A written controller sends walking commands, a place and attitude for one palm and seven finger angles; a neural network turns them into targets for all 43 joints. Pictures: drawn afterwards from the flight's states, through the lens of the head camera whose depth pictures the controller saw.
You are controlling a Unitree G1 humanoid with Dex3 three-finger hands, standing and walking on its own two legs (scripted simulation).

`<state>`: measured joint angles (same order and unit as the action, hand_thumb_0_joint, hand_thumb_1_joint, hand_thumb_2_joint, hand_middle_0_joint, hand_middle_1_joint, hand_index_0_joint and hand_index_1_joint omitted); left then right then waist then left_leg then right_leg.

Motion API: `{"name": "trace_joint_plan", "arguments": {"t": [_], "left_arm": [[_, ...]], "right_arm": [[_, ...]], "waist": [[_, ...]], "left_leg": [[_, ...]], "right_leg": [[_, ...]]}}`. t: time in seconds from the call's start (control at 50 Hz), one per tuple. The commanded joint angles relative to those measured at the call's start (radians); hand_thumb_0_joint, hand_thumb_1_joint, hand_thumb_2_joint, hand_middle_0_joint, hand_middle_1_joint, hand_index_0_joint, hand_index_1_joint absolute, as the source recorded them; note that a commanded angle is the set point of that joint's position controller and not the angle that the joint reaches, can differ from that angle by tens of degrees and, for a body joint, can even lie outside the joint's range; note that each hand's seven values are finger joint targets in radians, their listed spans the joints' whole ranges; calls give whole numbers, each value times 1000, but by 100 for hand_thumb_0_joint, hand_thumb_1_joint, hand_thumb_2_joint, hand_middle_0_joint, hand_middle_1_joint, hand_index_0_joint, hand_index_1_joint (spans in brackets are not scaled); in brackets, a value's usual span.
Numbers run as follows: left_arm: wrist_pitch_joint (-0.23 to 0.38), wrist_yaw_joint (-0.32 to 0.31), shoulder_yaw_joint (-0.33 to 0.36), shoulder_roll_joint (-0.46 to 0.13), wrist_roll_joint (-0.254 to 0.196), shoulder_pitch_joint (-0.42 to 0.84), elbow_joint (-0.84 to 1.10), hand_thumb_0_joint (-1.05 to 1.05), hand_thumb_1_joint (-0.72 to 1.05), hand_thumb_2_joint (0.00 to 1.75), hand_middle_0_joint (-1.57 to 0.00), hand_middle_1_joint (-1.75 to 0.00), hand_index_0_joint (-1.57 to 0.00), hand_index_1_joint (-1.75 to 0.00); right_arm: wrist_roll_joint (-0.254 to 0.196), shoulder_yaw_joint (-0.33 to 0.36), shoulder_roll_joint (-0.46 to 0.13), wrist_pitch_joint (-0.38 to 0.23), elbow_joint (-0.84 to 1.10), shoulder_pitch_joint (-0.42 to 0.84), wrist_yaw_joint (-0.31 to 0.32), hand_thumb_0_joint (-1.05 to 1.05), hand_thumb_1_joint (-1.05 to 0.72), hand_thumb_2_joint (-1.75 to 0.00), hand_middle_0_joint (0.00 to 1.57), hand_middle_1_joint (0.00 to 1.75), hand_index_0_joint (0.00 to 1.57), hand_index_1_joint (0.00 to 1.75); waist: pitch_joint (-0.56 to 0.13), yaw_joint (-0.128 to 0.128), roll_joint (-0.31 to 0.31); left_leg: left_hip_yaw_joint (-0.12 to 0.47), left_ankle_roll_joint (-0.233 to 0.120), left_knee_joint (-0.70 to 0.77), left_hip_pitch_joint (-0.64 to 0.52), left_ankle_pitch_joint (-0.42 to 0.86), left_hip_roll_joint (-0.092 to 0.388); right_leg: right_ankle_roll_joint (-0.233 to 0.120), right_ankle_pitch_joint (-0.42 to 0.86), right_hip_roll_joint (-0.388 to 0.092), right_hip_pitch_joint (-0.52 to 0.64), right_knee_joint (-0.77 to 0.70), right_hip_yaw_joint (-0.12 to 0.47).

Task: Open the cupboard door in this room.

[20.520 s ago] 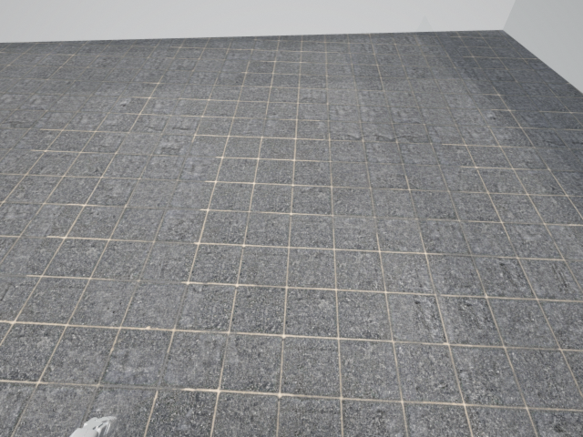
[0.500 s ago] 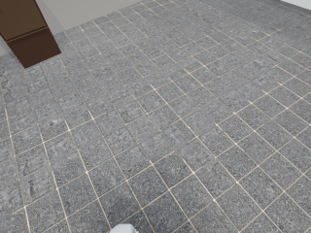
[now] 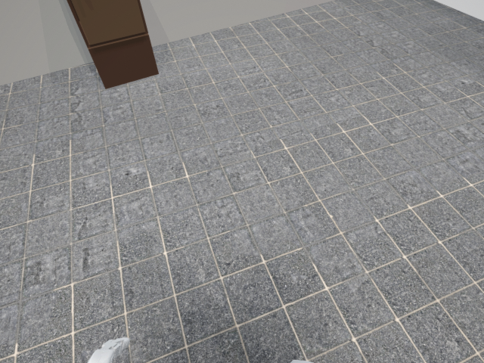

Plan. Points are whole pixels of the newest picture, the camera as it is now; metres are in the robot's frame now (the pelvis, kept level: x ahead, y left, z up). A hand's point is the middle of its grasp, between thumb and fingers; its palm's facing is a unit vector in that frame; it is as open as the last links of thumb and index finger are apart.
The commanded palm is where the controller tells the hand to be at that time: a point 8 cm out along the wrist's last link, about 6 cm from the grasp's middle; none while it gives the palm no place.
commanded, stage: turn or walk to find it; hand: left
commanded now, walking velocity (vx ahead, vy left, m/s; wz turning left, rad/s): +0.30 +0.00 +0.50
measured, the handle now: out of the picture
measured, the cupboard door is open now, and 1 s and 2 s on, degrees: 0 0 0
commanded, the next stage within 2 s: none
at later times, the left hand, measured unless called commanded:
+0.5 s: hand out of the picture -0.07 +0.13 -0.15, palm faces +0.38 -0.89 -0.25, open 7.3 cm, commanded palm none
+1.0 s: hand (81, 332) +0.19 +0.33 -0.16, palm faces +0.45 -0.88 -0.17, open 7.3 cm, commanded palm none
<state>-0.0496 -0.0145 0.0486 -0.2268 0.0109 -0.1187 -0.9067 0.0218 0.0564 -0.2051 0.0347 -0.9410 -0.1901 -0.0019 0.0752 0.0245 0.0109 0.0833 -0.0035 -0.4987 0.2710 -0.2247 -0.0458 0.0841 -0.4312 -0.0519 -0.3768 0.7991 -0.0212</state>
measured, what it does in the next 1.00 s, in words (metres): walks ahead, turning left: right foot, then left foot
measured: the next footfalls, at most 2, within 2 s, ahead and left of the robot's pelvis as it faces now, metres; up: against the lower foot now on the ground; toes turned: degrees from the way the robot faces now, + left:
right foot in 0.06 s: +0.05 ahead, -0.12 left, +0.00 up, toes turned -1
left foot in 0.68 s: +0.16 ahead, +0.19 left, +0.00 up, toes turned +31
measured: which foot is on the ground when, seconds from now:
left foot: down 0.00-0.06, up 0.08-0.66, down 0.68-1.00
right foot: up 0.00-0.04, down 0.06-0.68, up 0.70-1.00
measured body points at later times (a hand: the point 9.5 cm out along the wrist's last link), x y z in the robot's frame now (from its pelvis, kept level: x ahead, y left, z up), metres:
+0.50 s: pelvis +0.05 -0.02 +0.01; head +0.08 -0.03 +0.46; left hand -0.09 +0.18 -0.13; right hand +0.18 -0.24 -0.15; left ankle +0.03 +0.16 -0.65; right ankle +0.01 -0.12 -0.74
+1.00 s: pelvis +0.19 +0.13 +0.01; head +0.19 +0.14 +0.46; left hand +0.17 +0.38 -0.14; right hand +0.32 -0.09 -0.13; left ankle +0.12 +0.17 -0.74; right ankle +0.33 +0.02 -0.65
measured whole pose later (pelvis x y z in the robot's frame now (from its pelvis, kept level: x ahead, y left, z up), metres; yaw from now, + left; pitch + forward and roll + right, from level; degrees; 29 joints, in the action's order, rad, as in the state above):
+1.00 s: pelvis +0.19 +0.13 +0.01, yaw +25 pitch -1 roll +1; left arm 0.01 0.01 0.05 -0.19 0.04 -0.16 -1.00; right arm 0.00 0.06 -0.19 -0.08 -1.05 -0.29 0.02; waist 0.03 -0.01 -0.05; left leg -0.11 -0.08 -0.33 0.05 -0.26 -0.06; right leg 0.07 -0.16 -0.16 -0.63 1.08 -0.06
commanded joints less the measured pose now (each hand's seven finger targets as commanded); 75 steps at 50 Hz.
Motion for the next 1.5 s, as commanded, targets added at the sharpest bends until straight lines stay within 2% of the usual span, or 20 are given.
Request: {"name": "trace_joint_plan", "arguments": {"t": [0.0, 0.04, 0.06, 0.12, 0.18, 0.42, 0.56, 0.62, 0.64, 0.66, 0.7, 0.82, 1.12, 1.2, 1.22, 1.24, 1.26, 1.3, 1.36, 1.48], "left_arm": [[43, -5, 31, -100, -7, -138, 44, 0, 90, 90, -20, -30, -20, -30], [59, -9, 59, -242, 21, -214, 40, 0, 90, 90, -20, -30, -20, -30], [56, -12, 65, -241, 5, -194, 56, 0, 90, 90, -20, -30, -20, -30], [78, -7, 40, -155, 5, -59, 69, 0, 90, 90, -20, -30, -20, -30], [101, -3, 27, -102, 4, -135, 30, 0, 90, 90, -20, -30, -20, -30], [135, -8, 22, -72, 22, -382, -117, 0, 90, 90, -20, -30, -20, -30], [123, -3, 16, -92, 23, -432, -179, 0, 90, 90, -20, -30, -20, -30], [124, 0, 13, -133, 8, -361, -178, 0, 90, 90, -20, -30, -20, -30], [125, 10, 5, -97, 2, -369, -161, 0, 90, 90, -20, -30, -20, -30], [122, 22, -5, -29, -2, -348, -115, 0, 90, 90, -20, -30, -20, -30], [112, 6, -5, -23, 0, -211, -75, 0, 90, 90, -20, -30, -20, -30], [73, 24, 0, 19, 23, -280, -147, 0, 90, 90, -20, -30, -20, -30], [82, 46, 2, -1, 5, 179, 48, 0, 90, 90, -20, -30, -20, -30], [109, 36, 19, -65, 12, -173, -53, 0, 90, 90, -20, -30, -20, -30], [122, 22, 41, -152, 24, -333, -106, 0, 90, 90, -20, -30, -20, -30], [120, 12, 57, -238, 12, -428, -143, 0, 90, 90, -20, -30, -20, -30], [118, 12, 60, -230, -6, -364, -133, 0, 90, 90, -20, -30, -20, -30], [116, 10, 36, -127, -4, -194, -95, 0, 90, 90, -20, -30, -20, -30], [126, 6, 14, -45, 6, -116, -99, 0, 90, 90, -20, -30, -20, -30], [146, 9, 18, -48, 11, -192, -140, 0, 90, 90, -20, -30, -20, -30]], "right_arm": [[-2, 59, -187, -10, 76, 18, 8, 0, -90, -90, 20, 30, 20, 30], [-8, 39, -78, -15, 114, 12, -2, 0, -90, -90, 20, 30, 20, 30], [5, 54, -148, 1, 115, 33, -4, 0, -90, -90, 20, 30, 20, 30], [18, 58, -126, 12, 58, -2, -32, 0, -90, -90, 20, 30, 20, 30], [15, 52, -90, 8, 22, -63, -41, 0, -90, -90, 20, 30, 20, 30], [9, 23, -52, -14, 45, 136, -53, 0, -90, -90, 20, 30, 20, 30], [3, -7, -18, -42, 65, 220, -57, 0, -90, -90, 20, 30, 20, 30], [12, 7, -65, -68, 3, -15, -36, 0, -90, -90, 20, 30, 20, 30], [16, 32, -165, -76, -38, -168, -20, 0, -90, -90, 20, 30, 20, 30], [8, 63, -281, -78, -71, -269, -6, 0, -90, -90, 20, 30, 20, 30], [-11, 63, -285, -79, -71, -218, 9, 0, -90, -90, 20, 30, 20, 30], [-11, 10, -82, -117, -62, -73, 11, 0, -90, -90, 20, 30, 20, 30], [3, 17, -101, -123, -151, -291, 33, 0, -90, -90, 20, 30, 20, 30], [-8, 21, -132, -118, -167, -262, 29, 0, -90, -90, 20, 30, 20, 30], [-19, 17, -94, -121, -155, -277, 17, 0, -90, -90, 20, 30, 20, 30], [-25, 6, -42, -124, -128, -309, 17, 0, -90, -90, 20, 30, 20, 30], [-29, 9, -65, -110, -128, -275, 21, 0, -90, -90, 20, 30, 20, 30], [-12, 14, -29, -95, -107, -152, 6, 0, -90, -90, 20, 30, 20, 30], [4, 10, 14, -59, -137, -225, -4, 0, -90, -90, 20, 30, 20, 30], [8, 13, 16, -51, -82, -103, -23, 0, -90, -90, 20, 30, 20, 30]], "waist": [[-148, -58, 108], [-136, -98, -324], [-84, -104, -324], [42, -12, -122], [1, -19, -176], [59, -89, -138], [45, -103, -185], [-95, 35, -133], [-232, 104, 19], [-268, 119, 272], [-197, 102, 175], [-13, -47, 82], [59, 28, 82], [-138, -134, 10], [-259, -184, -119], [-336, -163, -273], [-318, -149, -215], [-61, -98, -51], [-13, -6, -131], [12, -10, -115]], "left_leg": [[246, -105, 17, 52, 239, 185], [-10, 25, -361, 398, -352, -44], [28, 23, -538, 388, -362, 20], [-3, 31, -743, 385, -126, 76], [-41, 51, -759, 378, -7, 82], [-101, 45, -545, 511, 15, 167], [-217, -17, -197, 277, -73, 125], [-290, -57, -9, -133, -24, 36], [-138, -94, 38, -452, 18, 149], [283, -174, 102, -640, 121, 416], [337, -227, 218, -451, 13, 497], [2, -151, 308, -89, 157, 289], [-13, -158, 241, -326, 552, 308], [-69, -94, -157, -248, 793, 235], [-126, -55, -435, -4, 502, 155], [-137, -17, -734, 256, -296, 4], [-32, -35, -871, 261, -315, 51], [-25, -36, -876, 328, -143, 139], [-58, -2, -752, 243, -40, 173], [-119, 42, -502, 292, 46, 199]], "right_leg": [[-17, 191, 15, 265, -348, -26], [-157, -44, -383, 462, -588, 410], [-200, -267, -450, 278, -671, 475], [-147, -194, -324, 131, -667, 244], [-109, 21, -240, 218, -634, 53], [-162, 152, -327, 409, -657, -60], [-168, 446, -341, 419, -550, -169], [-119, 729, -282, 319, -198, -294], [-72, 559, -219, 117, 85, -306], [-24, -112, -79, -229, 368, -240], [-45, -108, -107, -329, 506, -64], [-27, 177, -133, -181, 379, -40], [-72, 258, -63, -232, -107, -63], [-121, 321, 24, 287, -303, -123], [-183, 423, -174, 592, -300, 71], [-292, 647, -430, 747, -369, 453], [-315, 514, -462, 628, -450, 488], [-259, 226, -362, 318, -529, 329], [-192, 140, -264, 108, -605, 121], [-215, 206, -228, 123, -650, 35]]}}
